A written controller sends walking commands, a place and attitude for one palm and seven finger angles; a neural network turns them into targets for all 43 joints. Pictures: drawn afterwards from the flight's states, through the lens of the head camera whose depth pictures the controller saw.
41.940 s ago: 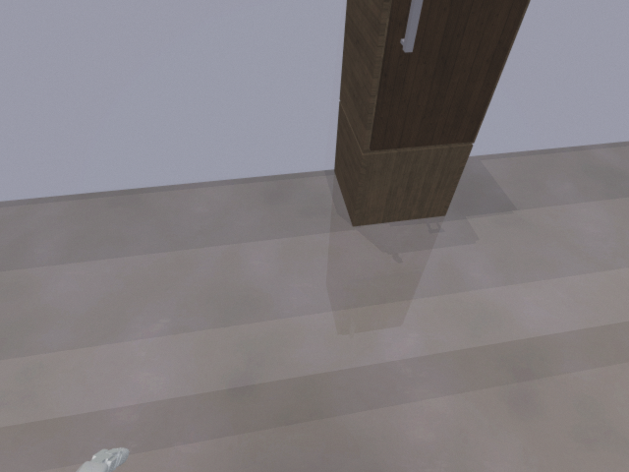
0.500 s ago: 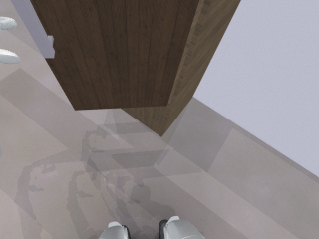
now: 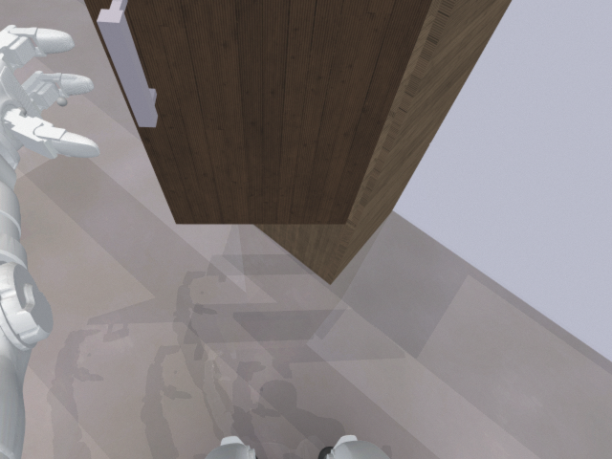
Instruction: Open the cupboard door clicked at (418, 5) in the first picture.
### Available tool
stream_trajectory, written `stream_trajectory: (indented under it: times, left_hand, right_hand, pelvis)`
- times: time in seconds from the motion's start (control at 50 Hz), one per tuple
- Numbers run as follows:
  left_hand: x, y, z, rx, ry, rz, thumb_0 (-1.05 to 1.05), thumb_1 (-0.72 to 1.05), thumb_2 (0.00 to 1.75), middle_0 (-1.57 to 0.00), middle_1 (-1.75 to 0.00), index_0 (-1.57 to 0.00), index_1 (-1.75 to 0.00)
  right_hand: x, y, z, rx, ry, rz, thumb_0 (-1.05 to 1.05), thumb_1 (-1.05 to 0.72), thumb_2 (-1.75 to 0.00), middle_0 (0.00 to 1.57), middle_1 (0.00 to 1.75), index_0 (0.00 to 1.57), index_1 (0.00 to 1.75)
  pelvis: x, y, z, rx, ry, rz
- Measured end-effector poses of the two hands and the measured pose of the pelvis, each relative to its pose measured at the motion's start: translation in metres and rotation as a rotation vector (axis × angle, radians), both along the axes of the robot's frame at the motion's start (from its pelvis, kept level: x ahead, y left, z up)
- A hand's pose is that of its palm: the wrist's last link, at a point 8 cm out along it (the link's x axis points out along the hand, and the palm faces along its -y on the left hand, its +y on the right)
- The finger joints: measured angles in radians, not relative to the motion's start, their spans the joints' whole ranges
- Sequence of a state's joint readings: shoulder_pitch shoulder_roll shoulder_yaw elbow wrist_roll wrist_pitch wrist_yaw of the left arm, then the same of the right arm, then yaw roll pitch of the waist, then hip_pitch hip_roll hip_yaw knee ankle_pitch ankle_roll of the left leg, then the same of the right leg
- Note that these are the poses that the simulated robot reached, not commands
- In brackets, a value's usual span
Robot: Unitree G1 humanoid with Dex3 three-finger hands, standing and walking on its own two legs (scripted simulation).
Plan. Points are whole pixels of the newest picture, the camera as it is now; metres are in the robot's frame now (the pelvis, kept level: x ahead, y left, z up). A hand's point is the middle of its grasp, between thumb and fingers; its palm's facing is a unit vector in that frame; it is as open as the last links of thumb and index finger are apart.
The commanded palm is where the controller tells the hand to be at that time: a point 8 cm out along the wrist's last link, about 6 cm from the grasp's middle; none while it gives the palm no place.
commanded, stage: move the hooked fingers beside the handle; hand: left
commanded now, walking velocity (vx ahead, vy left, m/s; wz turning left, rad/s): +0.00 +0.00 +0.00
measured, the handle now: (135, 65) +0.58 +0.18 +0.13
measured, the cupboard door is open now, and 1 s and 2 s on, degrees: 42 42 42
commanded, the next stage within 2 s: slide the fingers in behind the handle in 1.96 s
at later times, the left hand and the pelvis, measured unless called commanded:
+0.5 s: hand (75, 86) +0.54 +0.24 +0.13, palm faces -0.01 -1.00 +0.00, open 14.0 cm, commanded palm +0.52 +0.28 +0.13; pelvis -0.02 -0.01 -0.01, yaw -1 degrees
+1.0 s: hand (63, 93) +0.52 +0.25 +0.14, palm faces -0.02 -1.00 +0.02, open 14.0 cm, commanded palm +0.51 +0.28 +0.13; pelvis +0.01 +0.00 +0.00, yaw -1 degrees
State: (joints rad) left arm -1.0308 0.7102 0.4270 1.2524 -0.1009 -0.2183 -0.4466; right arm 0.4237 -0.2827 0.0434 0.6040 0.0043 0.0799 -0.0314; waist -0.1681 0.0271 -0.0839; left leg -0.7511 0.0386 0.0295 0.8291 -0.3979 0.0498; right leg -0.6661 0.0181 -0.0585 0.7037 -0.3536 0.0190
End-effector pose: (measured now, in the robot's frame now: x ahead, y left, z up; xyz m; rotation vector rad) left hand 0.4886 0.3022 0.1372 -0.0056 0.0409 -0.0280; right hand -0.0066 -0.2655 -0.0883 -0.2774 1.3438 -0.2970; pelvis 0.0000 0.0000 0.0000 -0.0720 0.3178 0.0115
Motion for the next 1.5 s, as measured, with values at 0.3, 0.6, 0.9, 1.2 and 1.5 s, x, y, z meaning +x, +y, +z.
stream_trajectory:
  times: [0.3,0.6,0.9,1.2,1.5]
  left_hand:
    - [0.015,-0.014,-0.001,-0.002,0.001,0.031,-0.01,-0.49,0.3,-0.3,-1.2,-0.3,-1.2]
    - [0.029,-0.006,-0.003,-0.014,0.006,0.007,-0.01,-0.49,0.3,-0.3,-1.2,-0.3,-1.2]
    - [0.021,0.003,-0.005,-0.005,-0.009,0.013,-0.01,-0.49,0.3,-0.3,-1.2,-0.3,-1.2]
    - [0.012,-0.013,-0.01,-0.024,0.015,0.013,-0.01,-0.5,0.3,-0.3,-1.2,-0.3,-1.2]
    - [0.012,-0.017,0.007,-0.017,0.001,0.009,-0.01,-0.49,0.3,-0.3,-1.2,-0.3,-1.2]
  right_hand:
    - [-0.046,-0.009,-0.001,-0.031,0.056,-0.033,0.0,-0.91,-0.9,0.2,0.3,0.21,0.3]
    - [-0.094,-0.003,0.014,-0.038,0.211,-0.12,0.01,-0.91,-0.9,0.2,0.3,0.21,0.3]
    - [-0.029,-0.003,0.005,-0.017,0.078,-0.055,0.0,-0.91,-0.9,0.2,0.3,0.21,0.3]
    - [-0.002,-0.005,-0.003,-0.009,0.006,0.004,0.0,-0.91,-0.9,0.2,0.3,0.21,0.3]
    - [-0.064,-0.006,0.001,-0.001,0.116,-0.087,0.01,-0.91,-0.9,0.2,0.3,0.21,0.3]
  pelvis:
    - [-0.02,-0.007,-0.008,0.002,0.027,-0.005]
    - [-0.011,-0.01,-0.007,-0.004,0.062,-0.023]
    - [0.004,-0.004,-0.003,-0.006,0.045,-0.018]
    - [-0.004,-0.005,-0.005,-0.003,0.02,0.006]
    - [-0.009,-0.011,-0.004,0.003,0.02,-0.017]
